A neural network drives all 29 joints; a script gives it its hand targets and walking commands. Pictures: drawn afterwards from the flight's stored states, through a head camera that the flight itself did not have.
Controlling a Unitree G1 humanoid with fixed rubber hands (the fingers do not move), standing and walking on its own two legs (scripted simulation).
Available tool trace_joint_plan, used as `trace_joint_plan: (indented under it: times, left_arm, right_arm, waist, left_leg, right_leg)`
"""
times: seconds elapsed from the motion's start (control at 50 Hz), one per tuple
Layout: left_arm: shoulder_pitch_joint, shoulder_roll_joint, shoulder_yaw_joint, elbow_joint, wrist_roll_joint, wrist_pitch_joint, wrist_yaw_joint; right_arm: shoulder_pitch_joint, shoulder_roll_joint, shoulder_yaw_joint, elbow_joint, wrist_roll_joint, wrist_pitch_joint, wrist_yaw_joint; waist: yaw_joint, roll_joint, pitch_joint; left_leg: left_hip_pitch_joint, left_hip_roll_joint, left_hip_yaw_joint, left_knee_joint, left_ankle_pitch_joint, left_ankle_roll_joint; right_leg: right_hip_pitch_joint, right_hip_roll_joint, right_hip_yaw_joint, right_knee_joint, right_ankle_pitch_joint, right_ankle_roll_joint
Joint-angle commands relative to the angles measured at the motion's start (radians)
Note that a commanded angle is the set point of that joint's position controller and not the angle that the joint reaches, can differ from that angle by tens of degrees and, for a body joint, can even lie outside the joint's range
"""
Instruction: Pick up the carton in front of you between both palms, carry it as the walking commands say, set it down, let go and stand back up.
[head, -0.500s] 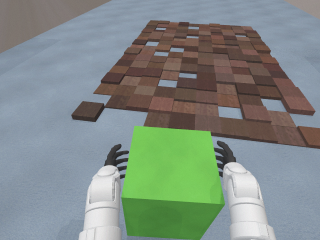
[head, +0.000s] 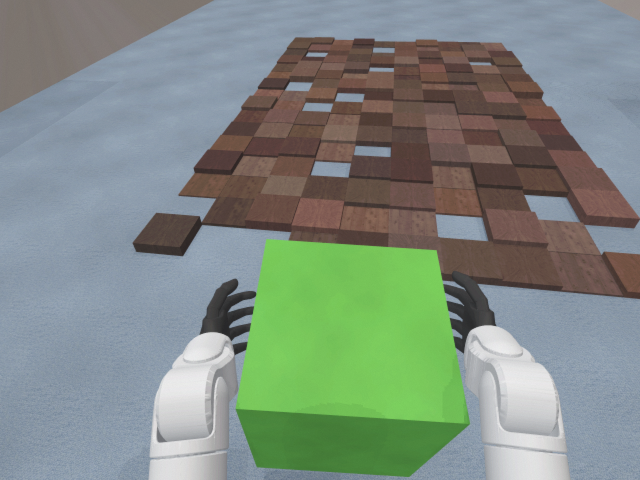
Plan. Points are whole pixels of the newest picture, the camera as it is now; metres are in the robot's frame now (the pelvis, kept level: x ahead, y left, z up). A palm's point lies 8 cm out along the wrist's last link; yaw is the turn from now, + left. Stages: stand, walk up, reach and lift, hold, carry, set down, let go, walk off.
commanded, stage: carry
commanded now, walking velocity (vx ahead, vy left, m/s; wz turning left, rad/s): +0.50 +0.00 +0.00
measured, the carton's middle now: (341, 364) +0.29 +0.00 +0.02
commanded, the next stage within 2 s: none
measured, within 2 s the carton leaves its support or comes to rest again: neither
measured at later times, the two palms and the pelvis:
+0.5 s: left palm (234, 228) +0.50 +0.16 +0.09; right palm (428, 233) +0.47 -0.14 +0.09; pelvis +0.26 +0.03 +0.01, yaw -3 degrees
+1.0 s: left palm (266, 140) +0.82 +0.14 +0.08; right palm (400, 134) +0.82 -0.16 +0.08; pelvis +0.60 -0.02 +0.00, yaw -1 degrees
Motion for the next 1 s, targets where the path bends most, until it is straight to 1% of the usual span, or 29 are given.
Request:
trace_joint_plan:
  times: [0.0, 0.02, 0.1, 0.14, 0.16, 0.18, 0.2, 0.22, 0.24, 0.28, 0.34, 0.36, 0.4, 0.42, 0.5, 0.54, 0.56, 0.58, 0.6, 0.62, 0.64, 0.66, 0.68, 0.7, 0.72, 0.76, 0.86, 0.94, 0.98]
  left_arm:
    - [-0.424, -0.855, -0.677, -0.318, -0.329, 0.054, -0.099]
    - [-0.376, -0.817, -0.670, -0.340, -0.327, 0.075, -0.078]
    - [-0.224, -0.770, -0.613, -0.406, -0.333, 0.144, -0.014]
    - [-0.189, -0.728, -0.600, -0.464, -0.330, 0.155, 0.011]
    - [-0.164, -0.736, -0.583, -0.461, -0.339, 0.160, 0.022]
    - [-0.220, -0.719, -0.597, -0.530, -0.343, 0.165, 0.032]
    - [-0.236, -0.691, -0.581, -0.533, -0.332, 0.171, 0.048]
    - [-0.309, -0.696, -0.595, -0.562, -0.360, 0.162, 0.058]
    - [-0.278, -0.660, -0.560, -0.515, -0.339, 0.160, 0.072]
    - [-0.250, -0.680, -0.543, -0.492, -0.343, 0.147, 0.092]
    - [-0.186, -0.661, -0.508, -0.424, -0.277, 0.136, 0.120]
    - [-0.130, -0.673, -0.494, -0.388, -0.247, 0.133, 0.126]
    - [-0.109, -0.669, -0.479, -0.378, -0.231, 0.128, 0.130]
    - [-0.080, -0.675, -0.488, -0.371, -0.236, 0.130, 0.128]
    - [-0.120, -0.687, -0.559, -0.424, -0.247, 0.123, 0.102]
    - [-0.127, -0.708, -0.611, -0.472, -0.294, 0.120, 0.079]
    - [-0.143, -0.698, -0.615, -0.470, -0.291, 0.126, 0.076]
    - [-0.165, -0.700, -0.634, -0.511, -0.308, 0.116, 0.067]
    - [-0.180, -0.673, -0.641, -0.529, -0.316, 0.116, 0.065]
    - [-0.172, -0.664, -0.650, -0.521, -0.309, 0.115, 0.066]
    - [-0.115, -0.637, -0.619, -0.467, -0.300, 0.124, 0.069]
    - [-0.065, -0.613, -0.607, -0.446, -0.282, 0.121, 0.074]
    - [-0.049, -0.614, -0.627, -0.420, -0.292, 0.122, 0.078]
    - [-0.013, -0.649, -0.595, -0.400, -0.278, 0.122, 0.071]
    - [-0.009, -0.687, -0.588, -0.413, -0.282, 0.114, 0.063]
    - [-0.093, -0.746, -0.646, -0.448, -0.305, 0.105, 0.041]
    - [-0.136, -0.770, -0.681, -0.520, -0.344, 0.069, 0.017]
    - [-0.084, -0.680, -0.657, -0.505, -0.333, 0.089, 0.040]
    - [-0.125, -0.647, -0.664, -0.519, -0.339, 0.091, 0.053]
  right_arm:
    - [-0.335, 0.872, 0.738, -0.174, 0.349, 0.089, 0.083]
    - [-0.289, 0.850, 0.728, -0.181, 0.342, 0.110, 0.063]
    - [-0.185, 0.778, 0.682, -0.336, 0.319, 0.172, -0.029]
    - [-0.098, 0.774, 0.623, -0.335, 0.309, 0.186, -0.058]
    - [-0.114, 0.759, 0.634, -0.385, 0.315, 0.187, -0.074]
    - [-0.128, 0.735, 0.615, -0.414, 0.307, 0.185, -0.083]
    - [-0.148, 0.688, 0.577, -0.388, 0.300, 0.191, -0.096]
    - [-0.171, 0.722, 0.573, -0.401, 0.322, 0.181, -0.109]
    - [-0.155, 0.696, 0.574, -0.403, 0.330, 0.183, -0.119]
    - [-0.153, 0.687, 0.569, -0.397, 0.329, 0.175, -0.137]
    - [-0.114, 0.670, 0.563, -0.336, 0.318, 0.170, -0.134]
    - [-0.142, 0.672, 0.592, -0.371, 0.335, 0.167, -0.132]
    - [-0.133, 0.659, 0.611, -0.360, 0.330, 0.166, -0.129]
    - [-0.131, 0.634, 0.611, -0.373, 0.338, 0.169, -0.126]
    - [-0.085, 0.645, 0.630, -0.377, 0.332, 0.163, -0.099]
    - [-0.075, 0.676, 0.654, -0.404, 0.345, 0.158, -0.077]
    - [-0.053, 0.637, 0.628, -0.399, 0.337, 0.157, -0.075]
    - [-0.085, 0.668, 0.659, -0.418, 0.336, 0.150, -0.069]
    - [-0.079, 0.658, 0.644, -0.411, 0.334, 0.149, -0.065]
    - [-0.072, 0.620, 0.637, -0.398, 0.326, 0.151, -0.068]
    - [-0.054, 0.582, 0.633, -0.401, 0.317, 0.157, -0.073]
    - [-0.039, 0.567, 0.644, -0.416, 0.306, 0.163, -0.079]
    - [-0.012, 0.559, 0.636, -0.405, 0.308, 0.169, -0.077]
    - [-0.042, 0.569, 0.661, -0.425, 0.322, 0.165, -0.076]
    - [-0.048, 0.614, 0.671, -0.431, 0.340, 0.160, -0.065]
    - [-0.052, 0.683, 0.667, -0.407, 0.317, 0.137, -0.051]
    - [-0.017, 0.739, 0.666, -0.387, 0.279, 0.108, -0.055]
    - [-0.020, 0.644, 0.653, -0.442, 0.288, 0.115, -0.073]
    - [-0.009, 0.629, 0.650, -0.431, 0.297, 0.122, -0.084]
  waist:
    - [0.034, -0.057, -0.153]
    - [0.033, -0.052, -0.126]
    - [0.032, -0.191, -0.116]
    - [0.003, -0.137, -0.219]
    - [-0.004, -0.092, -0.254]
    - [-0.033, 0.078, -0.288]
    - [-0.030, 0.336, -0.259]
    - [-0.031, 0.266, -0.225]
    - [-0.037, 0.131, -0.192]
    - [-0.021, 0.027, -0.151]
    - [-0.012, 0.118, -0.053]
    - [-0.005, 0.099, -0.054]
    - [-0.013, 0.077, -0.050]
    - [-0.009, 0.122, -0.041]
    - [-0.017, 0.167, 0.018]
    - [-0.021, 0.168, -0.008]
    - [-0.019, 0.209, -0.012]
    - [-0.024, 0.174, -0.003]
    - [-0.020, 0.214, -0.027]
    - [0.002, 0.183, -0.030]
    - [0.019, 0.127, -0.132]
    - [0.036, -0.163, -0.274]
    - [0.027, -0.323, -0.237]
    - [0.028, -0.214, -0.182]
    - [0.024, -0.119, -0.202]
    - [0.022, -0.013, -0.146]
    - [0.019, -0.127, -0.067]
    - [0.026, -0.119, -0.027]
    - [-0.004, -0.126, -0.057]
  left_leg:
    - [-0.337, 0.008, 0.085, -0.086, 0.063, -0.006]
    - [-0.319, -0.015, 0.105, -0.119, 0.078, 0.000]
    - [-0.131, -0.057, 0.174, -0.263, 0.168, 0.020]
    - [0.219, -0.084, 0.216, -0.362, 0.255, 0.032]
    - [0.394, -0.025, 0.174, -0.359, 0.252, 0.062]
    - [0.602, 0.149, -0.103, -0.396, 0.091, 0.126]
    - [0.715, 0.368, -0.510, -0.535, -0.002, 0.237]
    - [0.695, 0.433, -0.577, -0.543, 0.175, 0.303]
    - [0.615, 0.433, -0.529, -0.561, 0.218, 0.278]
    - [0.409, 0.372, -0.346, -0.621, 0.025, 0.210]
    - [0.250, 0.296, -0.189, -0.715, 0.004, 0.165]
    - [0.254, 0.288, -0.113, -0.708, 0.059, 0.166]
    - [0.283, 0.270, -0.087, -0.698, 0.109, 0.157]
    - [0.274, 0.257, -0.042, -0.701, 0.126, 0.150]
    - [0.291, 0.215, 0.036, -0.693, 0.176, 0.118]
    - [0.357, 0.203, 0.061, -0.662, 0.249, 0.117]
    - [0.398, 0.213, 0.075, -0.630, 0.301, 0.119]
    - [0.386, 0.216, 0.082, -0.608, 0.378, 0.120]
    - [0.386, 0.203, 0.104, -0.506, 0.482, 0.105]
    - [0.353, 0.177, 0.144, -0.364, 0.606, 0.085]
    - [0.224, 0.138, 0.189, -0.132, 0.591, 0.029]
    - [-0.027, 0.048, 0.171, 0.209, 0.352, -0.008]
    - [-0.317, -0.039, 0.107, 0.387, -0.069, -0.011]
    - [-0.353, 0.039, -0.015, 0.486, -0.091, 0.016]
    - [-0.375, 0.057, -0.018, 0.498, -0.072, 0.025]
    - [-0.293, 0.104, -0.044, 0.343, 0.047, 0.023]
    - [-0.145, 0.088, 0.074, -0.043, 0.160, 0.016]
    - [-0.079, 0.032, 0.168, -0.245, 0.219, 0.026]
    - [0.113, 0.001, 0.233, -0.261, 0.262, 0.024]
  right_leg:
    - [0.406, -0.249, 0.243, -0.157, 0.371, -0.105]
    - [0.405, -0.238, 0.222, -0.144, 0.460, -0.086]
    - [0.276, -0.202, 0.126, -0.110, 0.539, -0.072]
    - [0.135, -0.178, 0.016, 0.047, 0.625, -0.026]
    - [0.017, -0.146, -0.047, 0.174, 0.590, 0.004]
    - [-0.215, -0.078, -0.099, 0.389, 0.316, 0.053]
    - [-0.514, 0.035, -0.074, 0.634, -0.120, 0.072]
    - [-0.602, -0.006, 0.045, 0.782, -0.198, 0.044]
    - [-0.627, -0.066, 0.080, 0.815, -0.173, 0.031]
    - [-0.526, -0.140, 0.103, 0.716, -0.054, 0.025]
    - [-0.445, -0.124, 0.010, 0.543, 0.058, 0.034]
    - [-0.445, -0.124, -0.009, 0.494, 0.096, 0.040]
    - [-0.443, -0.114, -0.034, 0.356, 0.124, 0.049]
    - [-0.413, -0.102, -0.046, 0.289, 0.130, 0.052]
    - [-0.356, -0.077, -0.123, 0.160, 0.245, 0.063]
    - [-0.336, -0.068, -0.152, 0.108, 0.251, 0.053]
    - [-0.330, -0.061, -0.148, 0.086, 0.212, 0.052]
    - [-0.281, -0.060, -0.172, 0.084, 0.234, 0.048]
    - [-0.198, -0.019, -0.205, 0.055, 0.182, 0.037]
    - [-0.108, 0.012, -0.233, 0.014, 0.124, 0.031]
    - [0.141, -0.053, -0.139, 0.022, 0.083, -0.011]
    - [0.389, -0.319, 0.299, -0.045, -0.008, -0.132]
    - [0.491, -0.441, 0.568, -0.165, 0.082, -0.228]
    - [0.440, -0.438, 0.495, -0.160, 0.275, -0.218]
    - [0.434, -0.403, 0.403, -0.132, 0.393, -0.193]
    - [0.257, -0.352, 0.223, -0.161, 0.358, -0.101]
    - [0.076, -0.270, -0.037, -0.254, 0.097, -0.058]
    - [0.093, -0.253, -0.057, -0.210, 0.086, -0.055]
    - [0.030, -0.230, -0.093, -0.107, 0.113, -0.028]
